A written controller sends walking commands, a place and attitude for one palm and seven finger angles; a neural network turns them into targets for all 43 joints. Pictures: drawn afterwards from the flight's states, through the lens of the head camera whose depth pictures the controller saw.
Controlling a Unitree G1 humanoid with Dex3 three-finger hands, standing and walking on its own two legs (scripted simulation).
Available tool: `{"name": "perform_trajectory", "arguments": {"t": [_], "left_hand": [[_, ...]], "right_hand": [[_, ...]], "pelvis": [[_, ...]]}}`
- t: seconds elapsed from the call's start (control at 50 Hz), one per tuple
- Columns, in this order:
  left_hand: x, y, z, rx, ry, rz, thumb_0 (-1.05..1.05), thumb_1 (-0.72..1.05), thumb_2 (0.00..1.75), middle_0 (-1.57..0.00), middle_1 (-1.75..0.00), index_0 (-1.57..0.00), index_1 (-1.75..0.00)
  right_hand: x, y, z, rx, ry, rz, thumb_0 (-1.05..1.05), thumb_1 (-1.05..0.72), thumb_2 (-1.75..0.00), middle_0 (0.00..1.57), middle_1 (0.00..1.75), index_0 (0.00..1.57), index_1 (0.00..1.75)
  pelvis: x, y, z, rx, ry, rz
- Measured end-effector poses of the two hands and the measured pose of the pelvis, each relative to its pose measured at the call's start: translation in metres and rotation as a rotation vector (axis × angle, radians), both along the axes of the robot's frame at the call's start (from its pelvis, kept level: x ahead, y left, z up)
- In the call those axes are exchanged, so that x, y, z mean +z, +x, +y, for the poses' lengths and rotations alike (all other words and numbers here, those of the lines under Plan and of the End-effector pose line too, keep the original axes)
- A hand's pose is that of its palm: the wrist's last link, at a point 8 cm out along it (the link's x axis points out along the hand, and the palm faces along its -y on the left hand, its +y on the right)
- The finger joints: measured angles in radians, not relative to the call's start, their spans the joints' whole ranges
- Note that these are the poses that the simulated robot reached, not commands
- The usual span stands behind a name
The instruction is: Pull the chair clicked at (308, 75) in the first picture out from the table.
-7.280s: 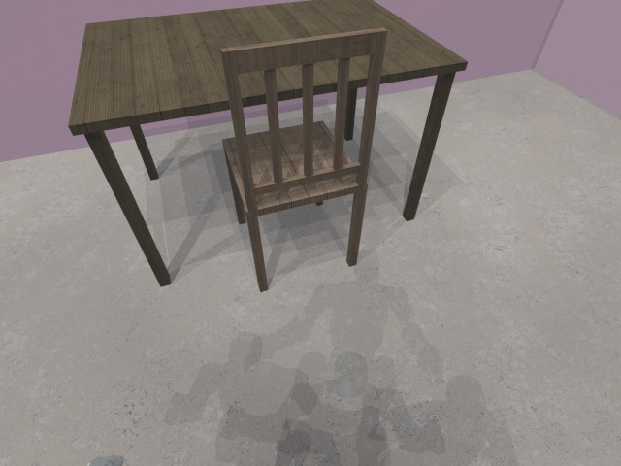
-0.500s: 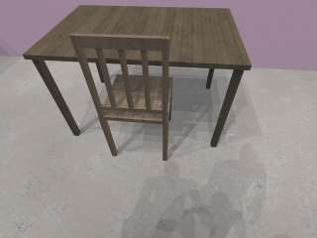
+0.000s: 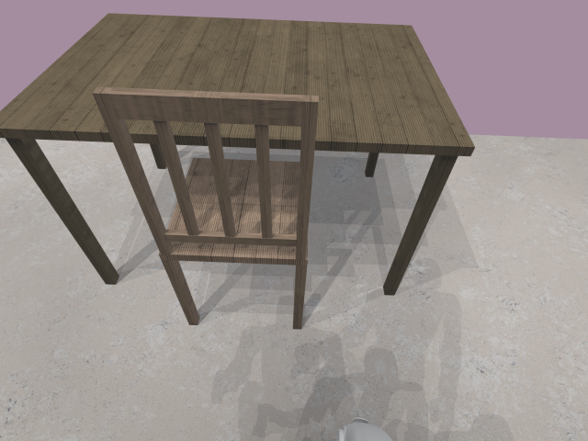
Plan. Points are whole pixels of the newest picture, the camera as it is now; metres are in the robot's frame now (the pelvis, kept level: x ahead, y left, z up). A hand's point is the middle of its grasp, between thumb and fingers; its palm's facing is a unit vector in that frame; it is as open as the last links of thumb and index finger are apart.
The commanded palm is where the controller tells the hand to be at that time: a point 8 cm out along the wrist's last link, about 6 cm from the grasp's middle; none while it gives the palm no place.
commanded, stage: take the last steps up to it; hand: left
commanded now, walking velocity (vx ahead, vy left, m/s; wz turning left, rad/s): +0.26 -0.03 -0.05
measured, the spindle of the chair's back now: (222, 186) +0.64 +0.19 -0.08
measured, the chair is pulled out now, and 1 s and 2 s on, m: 0.00 0.00 0.00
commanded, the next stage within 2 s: come to a stop and stand still in 0.28 s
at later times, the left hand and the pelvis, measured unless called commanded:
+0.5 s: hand (200, 436) +0.17 +0.16 -0.18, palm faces +0.07 -0.98 -0.18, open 7.3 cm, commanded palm none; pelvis +0.16 -0.02 +0.00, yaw -1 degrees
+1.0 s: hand out of the picture +0.14 +0.13 -0.17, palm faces +0.02 -0.96 -0.27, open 7.4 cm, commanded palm none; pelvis +0.13 -0.06 +0.00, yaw -3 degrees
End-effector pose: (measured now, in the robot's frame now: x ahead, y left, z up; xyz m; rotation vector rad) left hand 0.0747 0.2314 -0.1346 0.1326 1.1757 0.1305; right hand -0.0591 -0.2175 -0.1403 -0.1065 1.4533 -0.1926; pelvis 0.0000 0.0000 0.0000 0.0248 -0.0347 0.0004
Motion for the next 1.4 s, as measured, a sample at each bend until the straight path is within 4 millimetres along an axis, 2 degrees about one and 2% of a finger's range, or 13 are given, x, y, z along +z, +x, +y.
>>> {"name": "perform_trajectory", "arguments": {"t": [0.12,0.18,0.28,0.38,0.44,0.54,0.68,0.76,0.88,0.98,1.08,1.24,1.4], "left_hand": [[-0.001,0.104,-0.025,-0.086,0.033,-0.109,0.0,0.91,0.9,-0.19,-0.3,-0.19,-0.3],[-0.003,0.122,-0.034,-0.072,0.039,-0.133,0.0,0.91,0.9,-0.2,-0.3,-0.19,-0.3],[0.0,0.111,-0.044,-0.03,0.034,-0.028,0.0,0.91,0.9,-0.2,-0.3,-0.19,-0.3],[0.002,0.098,-0.033,0.013,0.044,0.058,-0.01,0.94,0.9,-0.2,-0.3,-0.2,-0.3],[-0.001,0.091,-0.029,0.043,0.024,0.101,0.0,0.93,0.9,-0.2,-0.3,-0.2,-0.3],[-0.019,0.082,-0.026,0.08,-0.018,0.182,0.0,0.92,0.9,-0.2,-0.3,-0.19,-0.3],[-0.021,0.078,-0.026,0.069,-0.033,0.252,0.0,0.91,0.9,-0.2,-0.3,-0.19,-0.3],[-0.015,0.077,-0.022,0.054,0.014,0.26,0.0,0.91,0.9,-0.2,-0.3,-0.19,-0.3],[-0.006,0.07,-0.026,0.044,0.103,0.205,0.0,0.91,0.9,-0.2,-0.3,-0.19,-0.3],[0.003,0.062,-0.047,0.034,0.101,0.192,0.0,0.91,0.9,-0.2,-0.3,-0.19,-0.3],[-0.003,0.067,-0.071,0.015,0.053,0.173,0.0,0.91,0.9,-0.2,-0.3,-0.19,-0.3],[-0.004,0.064,-0.084,0.03,0.028,0.168,0.01,0.94,0.9,-0.2,-0.3,-0.2,-0.3],[-0.006,0.048,-0.09,0.036,0.008,0.215,0.01,0.92,0.9,-0.2,-0.3,-0.2,-0.3]], "right_hand": [[-0.019,-0.004,-0.001,-0.076,0.061,0.15,0.0,-0.91,-0.9,0.2,0.3,0.2,0.3],[-0.025,0.019,-0.01,-0.08,0.073,0.169,0.0,-0.91,-0.9,0.2,0.3,0.2,0.3],[-0.018,0.1,-0.03,-0.041,0.046,0.037,0.0,-0.91,-0.9,0.2,0.3,0.2,0.3],[-0.006,0.184,-0.036,0.007,0.023,-0.119,0.0,-0.91,-0.9,0.2,0.3,0.2,0.3],[0.0,0.22,-0.041,0.044,-0.012,-0.16,0.01,-0.94,-0.9,0.2,0.3,0.2,0.3],[0.003,0.266,-0.03,0.086,-0.051,-0.21,0.01,-0.93,-0.9,0.2,0.3,0.2,0.3],[0.01,0.298,-0.014,0.09,-0.046,-0.243,0.0,-0.93,-0.9,0.2,0.3,0.2,0.3],[0.003,0.298,-0.017,0.069,-0.025,-0.259,0.0,-0.92,-0.9,0.2,0.3,0.2,0.3],[-0.016,0.278,-0.044,0.042,0.018,-0.257,0.0,-0.91,-0.9,0.2,0.3,0.2,0.3],[-0.016,0.244,-0.066,0.017,0.029,-0.196,0.0,-0.91,-0.9,0.2,0.3,0.2,0.3],[-0.017,0.201,-0.079,0.0,0.007,-0.123,0.0,-0.91,-0.9,0.2,0.3,0.2,0.3],[-0.01,0.132,-0.073,0.004,0.03,0.051,0.0,-0.91,-0.9,0.2,0.3,0.2,0.3],[-0.008,0.105,-0.059,-0.026,0.051,0.101,0.0,-0.91,-0.9,0.2,0.3,0.2,0.3]], "pelvis": [[-0.019,0.055,-0.022,-0.009,0.0,-0.004],[-0.022,0.074,-0.031,-0.009,-0.017,-0.012],[-0.008,0.101,-0.037,-0.007,-0.031,-0.002],[0.001,0.126,-0.036,-0.009,-0.033,0.015],[0.003,0.141,-0.03,-0.01,-0.041,0.012],[-0.003,0.165,-0.015,-0.013,-0.062,-0.008],[0.0,0.169,-0.011,-0.037,-0.013,-0.007],[-0.002,0.158,-0.017,-0.048,-0.006,0.003],[-0.011,0.14,-0.041,-0.054,0.008,0.009],[-0.004,0.133,-0.057,-0.043,0.002,0.0],[-0.004,0.13,-0.066,-0.034,-0.023,0.01],[0.002,0.12,-0.078,-0.026,-0.02,-0.005],[0.003,0.12,-0.077,-0.03,-0.024,-0.001]]}}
